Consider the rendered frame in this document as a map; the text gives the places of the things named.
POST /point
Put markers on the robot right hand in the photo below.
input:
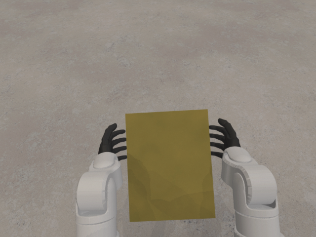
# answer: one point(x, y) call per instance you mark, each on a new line
point(229, 139)

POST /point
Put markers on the right robot forearm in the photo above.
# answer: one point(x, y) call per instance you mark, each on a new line
point(254, 193)

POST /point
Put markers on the left robot forearm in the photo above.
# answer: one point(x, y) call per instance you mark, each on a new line
point(96, 197)

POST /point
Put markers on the robot left hand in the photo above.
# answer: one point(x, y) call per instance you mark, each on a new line
point(107, 142)

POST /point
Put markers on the carton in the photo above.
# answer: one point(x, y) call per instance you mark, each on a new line
point(169, 166)

